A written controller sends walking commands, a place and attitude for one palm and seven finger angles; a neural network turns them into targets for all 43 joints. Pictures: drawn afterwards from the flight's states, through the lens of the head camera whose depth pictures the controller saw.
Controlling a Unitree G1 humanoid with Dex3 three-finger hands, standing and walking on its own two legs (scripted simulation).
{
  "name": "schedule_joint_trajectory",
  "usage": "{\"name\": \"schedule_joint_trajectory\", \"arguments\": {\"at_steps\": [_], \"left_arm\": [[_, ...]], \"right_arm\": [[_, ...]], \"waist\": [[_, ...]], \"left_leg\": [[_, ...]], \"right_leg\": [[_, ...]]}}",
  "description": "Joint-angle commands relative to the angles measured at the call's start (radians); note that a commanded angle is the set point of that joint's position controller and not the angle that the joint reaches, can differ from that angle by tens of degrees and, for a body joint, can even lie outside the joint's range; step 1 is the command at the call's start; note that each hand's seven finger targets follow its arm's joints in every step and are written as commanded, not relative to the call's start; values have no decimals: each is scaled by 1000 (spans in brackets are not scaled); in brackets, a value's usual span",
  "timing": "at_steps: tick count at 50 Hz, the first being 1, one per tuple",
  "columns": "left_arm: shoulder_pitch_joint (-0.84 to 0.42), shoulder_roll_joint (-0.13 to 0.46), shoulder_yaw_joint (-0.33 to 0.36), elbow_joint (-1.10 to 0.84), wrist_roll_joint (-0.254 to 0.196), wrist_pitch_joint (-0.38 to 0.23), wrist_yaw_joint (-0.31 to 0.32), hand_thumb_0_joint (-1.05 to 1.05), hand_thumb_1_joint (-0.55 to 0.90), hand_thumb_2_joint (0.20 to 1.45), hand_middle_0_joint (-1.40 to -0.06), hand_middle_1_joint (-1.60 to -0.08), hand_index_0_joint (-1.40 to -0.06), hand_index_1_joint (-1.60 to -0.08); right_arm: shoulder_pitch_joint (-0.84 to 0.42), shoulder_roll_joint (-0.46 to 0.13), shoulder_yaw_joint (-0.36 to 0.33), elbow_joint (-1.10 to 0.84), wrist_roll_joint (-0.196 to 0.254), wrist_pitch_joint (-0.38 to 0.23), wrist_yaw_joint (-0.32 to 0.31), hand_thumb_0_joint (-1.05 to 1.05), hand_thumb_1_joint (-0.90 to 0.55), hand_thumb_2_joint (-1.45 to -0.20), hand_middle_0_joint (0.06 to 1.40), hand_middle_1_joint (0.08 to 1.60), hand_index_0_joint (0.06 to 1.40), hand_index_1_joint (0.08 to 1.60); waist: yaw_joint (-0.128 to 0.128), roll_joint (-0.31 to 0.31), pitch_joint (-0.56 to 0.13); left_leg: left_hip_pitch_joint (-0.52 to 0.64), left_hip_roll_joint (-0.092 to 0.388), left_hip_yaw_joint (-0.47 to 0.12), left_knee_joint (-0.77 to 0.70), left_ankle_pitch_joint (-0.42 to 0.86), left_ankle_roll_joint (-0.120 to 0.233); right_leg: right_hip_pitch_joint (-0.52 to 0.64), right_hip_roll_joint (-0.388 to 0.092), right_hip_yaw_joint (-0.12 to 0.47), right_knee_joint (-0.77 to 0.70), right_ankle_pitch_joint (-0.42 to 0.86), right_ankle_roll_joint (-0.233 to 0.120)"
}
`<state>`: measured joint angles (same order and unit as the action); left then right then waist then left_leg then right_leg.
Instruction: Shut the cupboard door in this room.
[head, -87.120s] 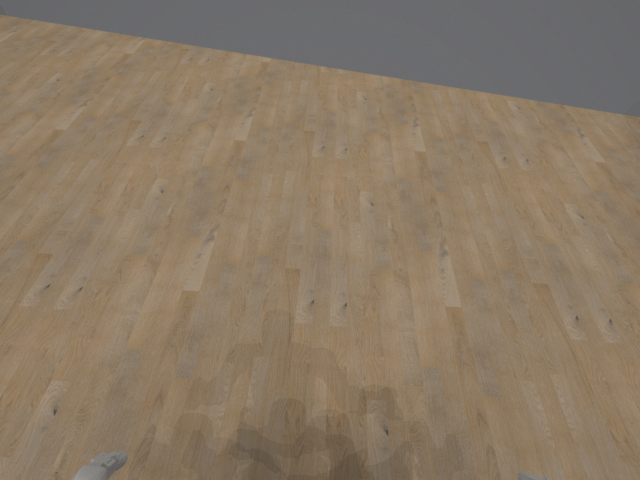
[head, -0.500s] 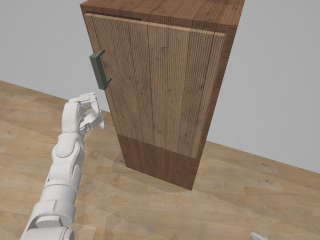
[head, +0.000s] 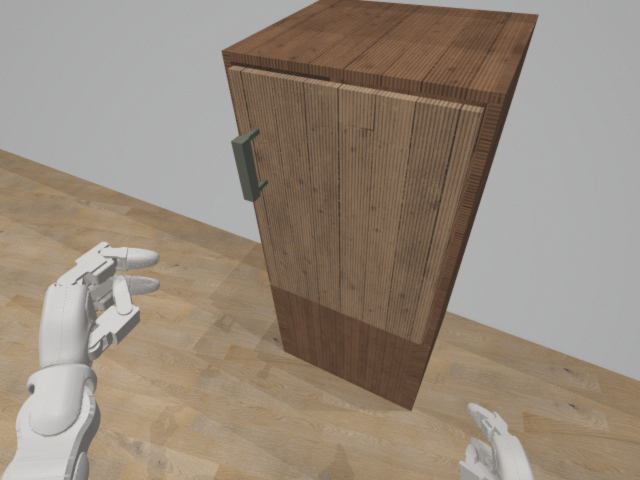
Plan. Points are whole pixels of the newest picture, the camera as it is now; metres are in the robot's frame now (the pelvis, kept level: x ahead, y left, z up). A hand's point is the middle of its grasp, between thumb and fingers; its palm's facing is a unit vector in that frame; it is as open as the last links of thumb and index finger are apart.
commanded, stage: draw the hand back to the body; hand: left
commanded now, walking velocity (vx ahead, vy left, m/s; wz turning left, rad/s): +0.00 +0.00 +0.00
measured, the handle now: (253, 164) +0.65 +0.21 +0.06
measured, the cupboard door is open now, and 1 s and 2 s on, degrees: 0 0 0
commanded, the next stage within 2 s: step back with the hand held close in 0.60 s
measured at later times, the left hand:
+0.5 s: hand (76, 348) +0.19 +0.27 +0.15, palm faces +0.49 -0.78 -0.38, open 7.3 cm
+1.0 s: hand (68, 347) +0.19 +0.28 +0.14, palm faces +0.38 -0.79 -0.49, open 7.4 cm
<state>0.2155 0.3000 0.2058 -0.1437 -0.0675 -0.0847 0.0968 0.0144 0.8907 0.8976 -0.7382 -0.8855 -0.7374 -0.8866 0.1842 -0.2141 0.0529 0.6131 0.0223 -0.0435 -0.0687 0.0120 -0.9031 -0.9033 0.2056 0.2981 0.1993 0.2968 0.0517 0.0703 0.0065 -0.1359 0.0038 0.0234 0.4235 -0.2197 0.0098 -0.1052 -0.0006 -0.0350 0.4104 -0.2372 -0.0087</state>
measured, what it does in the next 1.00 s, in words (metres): stands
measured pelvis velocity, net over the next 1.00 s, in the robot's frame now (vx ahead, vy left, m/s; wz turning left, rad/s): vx -0.01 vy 0.02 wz -0.01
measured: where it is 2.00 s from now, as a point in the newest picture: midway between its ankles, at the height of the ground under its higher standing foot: outside the picture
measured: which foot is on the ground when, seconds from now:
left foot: down 0.00-1.00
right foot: down 0.00-1.00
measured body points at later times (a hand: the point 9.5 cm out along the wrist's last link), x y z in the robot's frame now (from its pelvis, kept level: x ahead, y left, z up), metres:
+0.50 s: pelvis +0.01 -0.01 +0.00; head -0.01 -0.03 +0.45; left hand +0.16 +0.31 +0.17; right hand +0.20 -0.22 -0.09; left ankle +0.01 +0.11 -0.74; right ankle +0.00 -0.11 -0.74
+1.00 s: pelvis -0.01 +0.02 +0.00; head +0.00 +0.00 +0.44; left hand +0.17 +0.32 +0.17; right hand +0.17 -0.23 -0.10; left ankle +0.01 +0.11 -0.74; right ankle +0.00 -0.11 -0.74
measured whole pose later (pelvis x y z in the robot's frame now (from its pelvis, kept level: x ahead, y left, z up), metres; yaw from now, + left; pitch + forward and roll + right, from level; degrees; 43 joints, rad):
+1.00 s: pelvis -0.01 +0.02 +0.00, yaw +0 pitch +0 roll -1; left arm 0.54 0.39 0.37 -0.41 -0.06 -0.12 0.12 0.01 0.89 0.90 -0.21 -0.30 -0.21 -0.30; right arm 0.19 -0.25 -0.01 0.58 0.02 0.00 -0.09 0.01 -0.90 -0.90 0.21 0.30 0.20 0.30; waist 0.01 0.06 0.00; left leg -0.27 -0.01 0.03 0.50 -0.24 0.03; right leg -0.23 -0.01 -0.02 0.47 -0.24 0.01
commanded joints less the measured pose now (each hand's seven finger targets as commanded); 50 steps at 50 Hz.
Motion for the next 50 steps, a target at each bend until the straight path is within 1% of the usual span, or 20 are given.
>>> {"name": "schedule_joint_trajectory", "arguments": {"at_steps": [1, 3, 4, 6, 11, 14, 17, 21, 25, 28, 30, 34, 36, 37, 38, 40, 42, 46, 49, 50], "left_arm": [[-79, 194, 145, -276, -4, -62, 8, 0, 900, 900, -475, -600, -475, -600], [-32, 201, 170, -315, -5, -65, 9, 0, 900, 900, -420, -540, -420, -540], [8, 229, 204, -329, -4, -66, 11, 0, 900, 900, -393, -510, -393, -510], [55, 233, 221, -389, -3, -72, 16, 0, 900, 900, -337, -450, -337, -450], [207, 252, 281, -465, -4, -78, 26, 0, 900, 900, -200, -300, -200, -300], [163, 197, 221, -415, 3, -68, 24, 0, 900, 900, -200, -300, -200, -300], [116, 210, 229, -374, 7, -66, 32, 0, 900, 900, -200, -300, -200, -300], [116, 217, 235, -383, 4, -70, 34, 0, 900, 900, -200, -300, -200, -300], [125, 246, 258, -440, 10, -78, 38, 0, 900, 900, -200, -300, -200, -300], [148, 243, 263, -452, 9, -76, 40, 0, 900, 900, -200, -300, -200, -300], [154, 249, 270, -446, 8, -73, 37, 0, 900, 900, -200, -300, -200, -300], [169, 224, 261, -400, 2, -67, 30, 0, 900, 900, -200, -300, -200, -300], [172, 217, 257, -392, 1, -66, 28, 0, 900, 900, -200, -300, -200, -300], [78, 333, 356, -444, 5, -100, 34, 0, 900, 900, -200, -300, -200, -300], [170, 270, 306, -371, 3, -104, 28, 0, 900, 900, -200, -300, -200, -300], [199, 248, 272, -386, 9, -109, 25, 0, 900, 900, -200, -300, -200, -300], [240, 256, 280, -399, 7, -114, 32, 0, 900, 900, -200, -300, -200, -300], [279, 293, 312, -483, 2, -115, 48, 0, 900, 900, -200, -300, -200, -300], [291, 345, 367, -527, -1, -113, 56, 0, 900, 900, -200, -300, -200, -300], [308, 329, 358, -521, -4, -111, 58, 0, 900, 900, -200, -300, -200, -300]], "right_arm": [[-135, -104, -50, -156, -5, -56, -13, 0, -900, -900, 200, 300, 200, 300], [-139, -100, -52, -154, -6, -60, -11, 0, -900, -900, 200, 300, 200, 300], [-143, -106, -57, -152, -9, -68, -13, 0, -900, -900, 200, 300, 200, 300], [-136, -99, -56, -154, -10, -74, -10, 0, -900, -900, 200, 300, 200, 300], [-126, -95, -66, -150, -10, -98, -10, 0, -900, -900, 200, 300, 200, 300], [-118, -107, -70, -131, -12, -110, -14, 0, -900, -900, 200, 300, 200, 300], [-107, -116, -73, -127, -11, -108, -22, 0, -900, -900, 200, 300, 200, 300], [-120, -109, -74, -132, -12, -108, -28, 0, -900, -900, 200, 300, 200, 300], [-128, -103, -67, -131, -16, -117, -27, 0, -900, -900, 200, 300, 200, 300], [-126, -98, -65, -130, -18, -121, -25, 0, -900, -900, 200, 300, 200, 300], [-125, -98, -63, -130, -19, -122, -25, 0, -900, -900, 200, 300, 200, 300], [-123, -99, -67, -126, -13, -115, -22, 0, -900, -900, 200, 300, 200, 300], [-120, -98, -68, -132, -14, -109, -23, 0, -900, -900, 200, 300, 200, 300], [-105, -140, -84, -161, -7, -86, -16, 0, -900, -900, 200, 300, 200, 300], [-101, -126, -83, -147, -10, -73, -17, 0, -900, -900, 200, 300, 200, 300], [-107, -121, -84, -155, -9, -56, -13, 0, -900, -900, 200, 300, 200, 300], [-92, -128, -91, -158, -8, -42, -13, 0, -900, -900, 200, 300, 200, 300], [-94, -139, -97, -187, -6, -15, -26, 0, -900, -900, 200, 300, 200, 300], [-99, -145, -102, -207, -7, 4, -36, 0, -900, -900, 200, 300, 200, 300], [-91, -136, -99, -213, -4, 11, -37, 0, -900, -900, 200, 300, 200, 300]], "waist": [[-5, -40, -98], [-2, -28, -91], [6, -22, -89], [9, 24, -114], [12, 14, -86], [-11, -7, -5], [-11, -66, 0], [3, -59, -49], [14, 16, -98], [14, 36, -89], [14, 11, -66], [9, 12, -8], [9, -5, -17], [-27, -19, -12], [-34, -71, -29], [-39, -77, -59], [-42, -60, -116], [-41, -4, -199], [-35, 1, -228], [-38, -7, -228]], "left_leg": [[37, 6, 2, -78, 132, 11], [38, 4, 3, -74, 135, 11], [38, 6, 3, -71, 146, 13], [42, 4, 2, -66, 168, 9], [33, 7, 7, -52, 190, 9], [27, 8, 9, -54, 156, 14], [24, 6, 5, -63, 125, 20], [38, 3, 4, -65, 118, 24], [50, -4, 7, -59, 149, 21], [47, -2, 7, -55, 177, 15], [33, 0, 6, -56, 185, 13], [22, 8, 5, -66, 157, 9], [27, 10, 8, -68, 164, 12], [-50, 33, -19, -2, 109, 29], [-43, 29, -23, 34, 109, 28], [-44, 26, -20, 66, 129, 21], [-43, 32, -25, 71, 178, 18], [-35, 63, -46, 37, 360, 16], [-57, 73, -58, 27, 426, 15], [-72, 79, -61, 23, 433, 14]], "right_leg": [[14, 3, 1, -77, 138, -1], [11, 2, 1, -81, 139, 0], [13, 3, 4, -89, 149, 0], [31, -3, 0, -70, 166, -2], [16, -4, -2, -69, 183, 2], [-48, -1, 0, -96, 147, 7], [-62, -3, -3, -91, 106, 10], [-27, -10, 4, -85, 93, 9], [10, -12, 9, -81, 131, 4], [14, -8, 4, -74, 165, 2], [12, -8, 2, -76, 177, 3], [-18, -2, 3, -94, 137, 2], [-13, -3, 0, -83, 146, 4], [-84, -61, 88, -121, 178, -6], [-101, -96, 101, -122, 207, -17], [-109, -127, 115, -103, 268, -28], [-92, -133, 103, -63, 305, -32], [-47, -90, 53, 30, 384, -7], [-20, -62, 43, 74, 417, 2], [-11, -61, 38, 92, 416, 4]]}}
